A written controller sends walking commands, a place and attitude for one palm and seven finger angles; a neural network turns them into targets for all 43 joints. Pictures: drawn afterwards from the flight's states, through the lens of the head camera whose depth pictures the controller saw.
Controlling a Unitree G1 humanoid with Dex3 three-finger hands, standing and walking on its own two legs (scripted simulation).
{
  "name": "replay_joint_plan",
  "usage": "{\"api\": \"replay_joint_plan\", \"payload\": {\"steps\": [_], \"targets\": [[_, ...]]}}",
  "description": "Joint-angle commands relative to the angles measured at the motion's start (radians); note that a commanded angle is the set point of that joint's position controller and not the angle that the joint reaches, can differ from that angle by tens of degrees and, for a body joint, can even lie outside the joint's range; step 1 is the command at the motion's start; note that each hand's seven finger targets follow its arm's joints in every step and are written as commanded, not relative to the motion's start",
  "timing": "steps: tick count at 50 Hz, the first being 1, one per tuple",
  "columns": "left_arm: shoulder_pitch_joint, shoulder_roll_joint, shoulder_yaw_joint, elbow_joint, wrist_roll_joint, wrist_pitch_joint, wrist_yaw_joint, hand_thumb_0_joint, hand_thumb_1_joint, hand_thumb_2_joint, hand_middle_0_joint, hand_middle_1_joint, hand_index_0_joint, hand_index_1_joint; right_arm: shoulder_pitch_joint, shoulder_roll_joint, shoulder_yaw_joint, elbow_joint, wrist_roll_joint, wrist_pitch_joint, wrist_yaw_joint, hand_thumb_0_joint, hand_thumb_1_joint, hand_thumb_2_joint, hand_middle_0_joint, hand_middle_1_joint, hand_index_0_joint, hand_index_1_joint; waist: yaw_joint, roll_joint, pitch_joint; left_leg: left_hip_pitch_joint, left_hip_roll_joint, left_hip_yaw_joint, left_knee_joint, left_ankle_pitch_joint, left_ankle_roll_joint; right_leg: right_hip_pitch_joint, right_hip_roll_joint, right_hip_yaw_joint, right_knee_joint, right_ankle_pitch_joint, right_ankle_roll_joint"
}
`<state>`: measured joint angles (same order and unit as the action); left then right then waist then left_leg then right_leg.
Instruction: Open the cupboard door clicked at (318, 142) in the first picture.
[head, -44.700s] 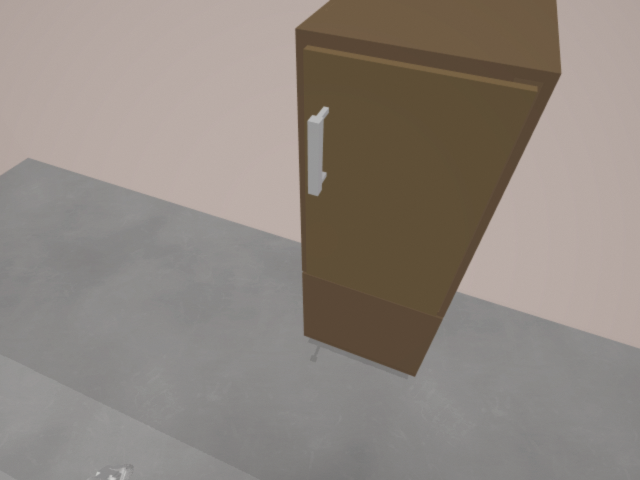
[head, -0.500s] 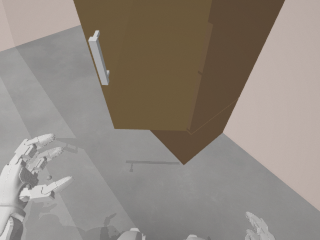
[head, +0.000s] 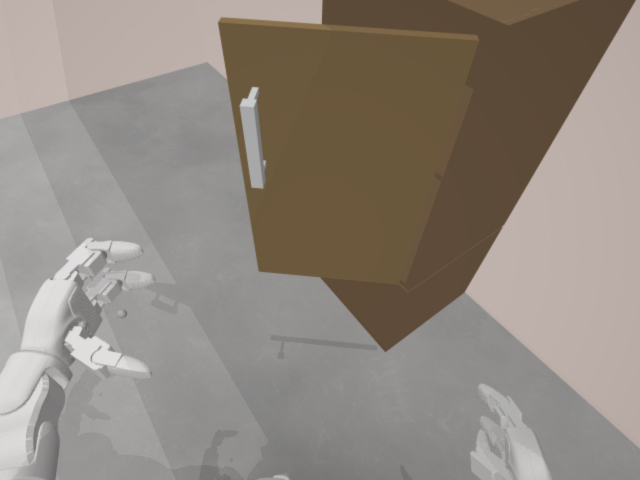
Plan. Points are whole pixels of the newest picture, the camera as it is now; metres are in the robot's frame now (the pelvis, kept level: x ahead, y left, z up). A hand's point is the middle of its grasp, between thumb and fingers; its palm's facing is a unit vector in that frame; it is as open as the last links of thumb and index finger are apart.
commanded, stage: raise the hand with hooked fingers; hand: left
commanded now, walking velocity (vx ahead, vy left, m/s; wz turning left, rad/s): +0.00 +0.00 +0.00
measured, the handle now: (256, 139) +0.60 +0.17 +0.09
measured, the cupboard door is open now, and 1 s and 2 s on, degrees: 48 48 48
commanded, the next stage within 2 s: move the hooked fingers beside the handle in 0.74 s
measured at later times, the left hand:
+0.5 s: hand (139, 278) +0.30 +0.24 +0.10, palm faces +0.03 -1.00 -0.02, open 14.0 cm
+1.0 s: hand (162, 268) +0.32 +0.22 +0.10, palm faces +0.06 -1.00 +0.00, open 14.0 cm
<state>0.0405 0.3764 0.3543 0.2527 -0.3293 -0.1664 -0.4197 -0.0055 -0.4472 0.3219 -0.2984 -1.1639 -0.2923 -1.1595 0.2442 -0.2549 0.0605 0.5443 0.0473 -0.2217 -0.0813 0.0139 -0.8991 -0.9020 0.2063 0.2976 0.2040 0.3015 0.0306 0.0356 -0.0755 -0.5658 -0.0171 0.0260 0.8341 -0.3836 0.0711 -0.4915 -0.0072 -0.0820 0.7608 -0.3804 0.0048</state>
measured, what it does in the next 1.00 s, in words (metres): stands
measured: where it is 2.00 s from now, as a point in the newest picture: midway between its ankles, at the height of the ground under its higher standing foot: outside the picture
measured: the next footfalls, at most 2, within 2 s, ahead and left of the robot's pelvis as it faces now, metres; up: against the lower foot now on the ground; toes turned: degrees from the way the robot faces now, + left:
none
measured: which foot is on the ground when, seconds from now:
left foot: down 0.00-1.00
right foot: down 0.00-1.00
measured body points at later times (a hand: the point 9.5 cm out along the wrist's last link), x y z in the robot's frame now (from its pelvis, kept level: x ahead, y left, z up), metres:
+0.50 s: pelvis +0.01 -0.03 +0.01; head +0.03 -0.03 +0.46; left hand +0.29 +0.30 +0.11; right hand +0.15 -0.28 -0.07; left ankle +0.02 +0.07 -0.70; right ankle +0.00 -0.13 -0.70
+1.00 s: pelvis +0.00 -0.05 +0.01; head +0.04 -0.05 +0.46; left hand +0.31 +0.28 +0.10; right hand +0.16 -0.30 -0.08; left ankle +0.02 +0.07 -0.70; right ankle +0.00 -0.13 -0.70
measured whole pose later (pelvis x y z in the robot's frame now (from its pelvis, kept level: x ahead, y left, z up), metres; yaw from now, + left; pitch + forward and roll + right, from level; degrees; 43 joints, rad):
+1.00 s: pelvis +0.00 -0.05 +0.01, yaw +0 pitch +6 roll -1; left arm -0.20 0.42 0.42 0.53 -0.33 -0.19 -0.47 -0.01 -0.50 0.30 -0.30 -1.20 -0.30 -1.20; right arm 0.25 -0.28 0.05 0.60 0.06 -0.17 -0.10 0.01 -0.90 -0.90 0.21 0.30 0.20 0.30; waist 0.01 0.03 -0.04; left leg -0.51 0.02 0.01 0.76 -0.35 0.01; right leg -0.46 0.03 -0.10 0.72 -0.37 -0.06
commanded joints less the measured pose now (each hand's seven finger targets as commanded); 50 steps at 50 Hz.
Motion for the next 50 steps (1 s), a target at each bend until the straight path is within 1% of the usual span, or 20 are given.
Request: {"api": "replay_joint_plan", "payload": {"steps": [1, 2, 8, 10, 12, 13, 14, 17, 20, 24, 28, 29, 30, 33, 36, 39, 40, 42, 47, 50], "targets": [[-0.292, 0.261, 0.122, -0.238, -0.019, -0.08, 0.006, 0.0, -0.5, 0.3, -0.3, -1.2, -0.3, -1.2, -0.021, -0.158, -0.063, -0.126, 0.0, -0.044, -0.022, 0.0, -0.9, -0.9, 0.2, 0.3, 0.2, 0.3, -0.019, 0.084, -0.201, 0.271, 0.048, -0.151, -0.212, 0.24, -0.102, -0.012, 0.053, -0.005, -0.079, 0.137, -0.045], [-0.303, 0.262, 0.122, -0.231, -0.016, -0.085, 0.006, 0.0, -0.5, 0.3, -0.3, -1.2, -0.3, -1.2, -0.023, -0.156, -0.062, -0.121, 0.001, -0.044, -0.024, 0.0, -0.9, -0.9, 0.2, 0.3, 0.2, 0.3, -0.02, 0.107, -0.2, 0.281, 0.048, -0.149, -0.217, 0.218, -0.1, -0.017, 0.051, -0.002, -0.086, 0.126, -0.044], [-0.351, 0.281, 0.123, -0.127, -0.023, -0.044, -0.037, 0.0, -0.5, 0.3, -0.3, -1.2, -0.3, -1.2, -0.027, -0.161, -0.057, -0.104, 0.009, -0.039, -0.037, 0.0, -0.9, -0.9, 0.2, 0.3, 0.2, 0.3, -0.023, 0.101, -0.185, 0.282, 0.042, -0.136, -0.238, 0.212, -0.086, 0.026, 0.043, 0.003, -0.126, 0.146, -0.044], [-0.358, 0.308, 0.142, -0.087, -0.025, -0.018, -0.051, 0.0, -0.5, 0.3, -0.3, -1.2, -0.3, -1.2, -0.025, -0.164, -0.054, -0.107, 0.009, -0.037, -0.038, 0.0, -0.9, -0.9, 0.2, 0.3, 0.2, 0.3, -0.013, 0.081, -0.181, 0.271, 0.037, -0.13, -0.243, 0.213, -0.08, 0.055, 0.046, 0.005, -0.139, 0.155, -0.048], [-0.38, 0.319, 0.148, -0.075, -0.028, -0.007, -0.06, 0.0, -0.5, 0.3, -0.3, -1.2, -0.3, -1.2, -0.024, -0.162, -0.054, -0.105, 0.012, -0.036, -0.041, 0.0, -0.9, -0.9, 0.2, 0.3, 0.2, 0.3, -0.017, 0.082, -0.178, 0.276, 0.035, -0.124, -0.247, 0.223, -0.076, 0.061, 0.043, 0.006, -0.151, 0.166, -0.046], [-0.368, 0.304, 0.14, -0.063, -0.03, -0.006, -0.062, 0.0, -0.5, 0.3, -0.3, -1.2, -0.3, -1.2, -0.023, -0.162, -0.054, -0.106, 0.011, -0.037, -0.039, 0.0, -0.9, -0.9, 0.2, 0.3, 0.2, 0.3, -0.016, 0.059, -0.174, 0.273, 0.035, -0.124, -0.249, 0.229, -0.074, 0.063, 0.043, 0.003, -0.153, 0.17, -0.045], [-0.349, 0.298, 0.141, -0.062, -0.034, -0.008, -0.065, 0.0, -0.5, 0.3, -0.3, -1.2, -0.3, -1.2, -0.022, -0.162, -0.057, -0.108, 0.011, -0.039, -0.036, 0.0, -0.9, -0.9, 0.2, 0.3, 0.2, 0.3, -0.012, 0.063, -0.184, 0.278, 0.033, -0.12, -0.245, 0.247, -0.073, 0.068, 0.043, 0.006, -0.153, 0.183, -0.045], [-0.31, 0.288, 0.149, -0.032, -0.046, -0.013, -0.071, 0.0, -0.5, 0.3, -0.3, -1.2, -0.3, -1.2, -0.013, -0.165, -0.061, -0.109, 0.009, -0.037, -0.027, 0.0, -0.9, -0.9, 0.2, 0.3, 0.2, 0.3, -0.006, 0.012, -0.185, 0.256, 0.025, -0.098, -0.23, 0.281, -0.064, 0.092, 0.045, 0.011, -0.154, 0.234, -0.043], [-0.33, 0.305, 0.159, -0.048, -0.045, -0.027, -0.066, 0.0, -0.5, 0.3, -0.3, -1.2, -0.3, -1.2, -0.011, -0.167, -0.066, -0.111, 0.006, -0.033, -0.022, 0.0, -0.9, -0.9, 0.2, 0.3, 0.2, 0.3, -0.005, 0.005, -0.184, 0.238, 0.018, -0.08, -0.216, 0.269, -0.055, 0.103, 0.044, 0.024, -0.155, 0.242, -0.043], [-0.357, 0.32, 0.171, -0.09, -0.034, -0.054, -0.044, 0.0, -0.5, 0.3, -0.3, -1.2, -0.3, -1.2, -0.011, -0.16, -0.067, -0.111, 0.005, -0.03, -0.021, 0.0, -0.9, -0.9, 0.2, 0.3, 0.2, 0.3, -0.012, 0.06, -0.207, 0.245, 0.013, -0.061, -0.207, 0.269, -0.047, 0.108, 0.037, 0.04, -0.158, 0.256, -0.037], [-0.354, 0.335, 0.186, -0.114, -0.034, -0.081, -0.036, 0.0, -0.5, 0.3, -0.3, -1.2, -0.3, -1.2, -0.011, -0.155, -0.068, -0.108, 0.003, -0.029, -0.022, 0.0, -0.9, -0.9, 0.2, 0.3, 0.2, 0.3, -0.012, 0.054, -0.233, 0.242, 0.01, -0.051, -0.194, 0.278, -0.04, 0.143, 0.034, 0.059, -0.157, 0.285, -0.032], [-0.358, 0.326, 0.183, -0.124, -0.038, -0.086, -0.036, 0.0, -0.5, 0.3, -0.3, -1.2, -0.3, -1.2, -0.015, -0.151, -0.068, -0.107, 0.004, -0.03, -0.023, 0.0, -0.9, -0.9, 0.2, 0.3, 0.2, 0.3, -0.015, 0.076, -0.23, 0.244, 0.009, -0.047, -0.191, 0.279, -0.039, 0.14, 0.033, 0.062, -0.16, 0.291, -0.031], [-0.354, 0.335, 0.189, -0.116, -0.044, -0.083, -0.039, 0.0, -0.5, 0.3, -0.3, -1.2, -0.3, -1.2, -0.011, -0.154, -0.068, -0.104, 0.003, -0.027, -0.024, 0.0, -0.9, -0.9, 0.2, 0.3, 0.2, 0.3, -0.016, 0.034, -0.231, 0.234, 0.01, -0.043, -0.18, 0.288, -0.036, 0.159, 0.033, 0.071, -0.158, 0.316, -0.028], [-0.341, 0.303, 0.166, -0.078, -0.05, -0.073, -0.053, 0.0, -0.5, 0.3, -0.3, -1.2, -0.3, -1.2, -0.02, -0.15, -0.067, -0.099, 0.009, -0.025, -0.026, 0.0, -0.9, -0.9, 0.2, 0.3, 0.2, 0.3, -0.019, 0.063, -0.201, 0.218, 0.007, -0.035, -0.181, 0.268, -0.037, 0.143, 0.026, 0.077, -0.166, 0.314, -0.022], [-0.343, 0.3, 0.159, -0.035, -0.056, -0.049, -0.063, 0.0, -0.5, 0.3, -0.3, -1.2, -0.3, -1.2, -0.024, -0.153, -0.066, -0.1, 0.012, -0.02, -0.028, 0.0, -0.9, -0.9, 0.2, 0.3, 0.2, 0.3, -0.023, 0.002, -0.177, 0.183, 0.008, -0.034, -0.175, 0.249, -0.035, 0.146, 0.018, 0.094, -0.174, 0.311, -0.012], [-0.338, 0.3, 0.16, -0.018, -0.053, -0.04, -0.065, 0.0, -0.5, 0.3, -0.3, -1.2, -0.3, -1.2, -0.022, -0.154, -0.068, -0.104, 0.014, -0.015, -0.028, 0.0, -0.9, -0.9, 0.2, 0.3, 0.2, 0.3, -0.022, -0.018, -0.19, 0.17, 0.005, -0.029, -0.168, 0.25, -0.035, 0.154, 0.01, 0.105, -0.174, 0.327, -0.004], [-0.334, 0.298, 0.162, -0.006, -0.061, -0.038, -0.067, 0.0, -0.5, 0.3, -0.3, -1.2, -0.3, -1.2, -0.023, -0.153, -0.066, -0.106, 0.014, -0.013, -0.026, 0.0, -0.9, -0.9, 0.2, 0.3, 0.2, 0.3, -0.02, -0.054, -0.182, 0.156, 0.007, -0.032, -0.16, 0.253, -0.035, 0.166, 0.006, 0.121, -0.173, 0.345, 0.003], [-0.35, 0.302, 0.167, -0.014, -0.058, -0.048, -0.065, 0.0, -0.5, 0.3, -0.3, -1.2, -0.3, -1.2, -0.027, -0.152, -0.067, -0.106, 0.015, -0.01, -0.026, 0.0, -0.9, -0.9, 0.2, 0.3, 0.2, 0.3, -0.019, -0.031, -0.195, 0.151, 0.005, -0.027, -0.156, 0.248, -0.037, 0.169, 0.001, 0.127, -0.17, 0.349, 0.005], [-0.612, 0.353, 0.156, 0.027, -0.025, -0.089, -0.039, 0.0, -0.5, 0.3, -0.3, -1.2, -0.3, -1.2, -0.017, -0.151, -0.063, -0.074, 0.015, -0.002, -0.037, 0.0, -0.9, -0.9, 0.2, 0.3, 0.2, 0.3, -0.064, 0.016, -0.187, 0.152, 0.009, -0.032, -0.148, 0.197, -0.034, 0.119, 0.005, 0.142, -0.179, 0.239, -0.001], [-0.638, 0.382, 0.166, 0.105, -0.014, -0.105, -0.042, 0.0, -0.5, 0.3, -0.3, -1.2, -0.3, -1.2, -0.003, -0.157, -0.062, -0.062, 0.014, 0.006, -0.043, 0.0, -0.9, -0.9, 0.2, 0.3, 0.2, 0.3, -0.058, 0.005, -0.217, 0.143, 0.011, -0.034, -0.144, 0.195, -0.034, 0.132, 0.007, 0.143, -0.168, 0.227, -0.005]]}}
